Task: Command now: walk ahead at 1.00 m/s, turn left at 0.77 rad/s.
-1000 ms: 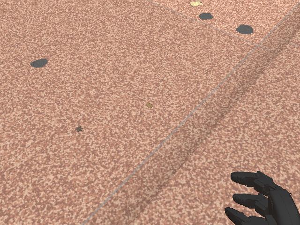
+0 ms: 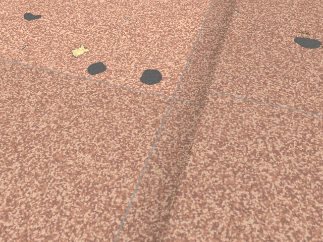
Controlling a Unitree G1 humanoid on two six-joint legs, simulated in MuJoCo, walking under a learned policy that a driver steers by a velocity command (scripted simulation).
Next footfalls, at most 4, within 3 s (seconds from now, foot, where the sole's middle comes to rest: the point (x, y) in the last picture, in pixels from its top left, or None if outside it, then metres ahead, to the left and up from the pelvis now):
0.04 left None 0.23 0.02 -0.75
0.50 right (191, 198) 0.68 -0.07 -0.75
1.02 left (100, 172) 0.86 0.38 -0.87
1.34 right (76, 124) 1.17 0.57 -0.87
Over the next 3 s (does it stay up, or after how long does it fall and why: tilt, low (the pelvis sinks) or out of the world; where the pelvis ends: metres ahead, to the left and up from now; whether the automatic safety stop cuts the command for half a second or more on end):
stays up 1.21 0.60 -0.08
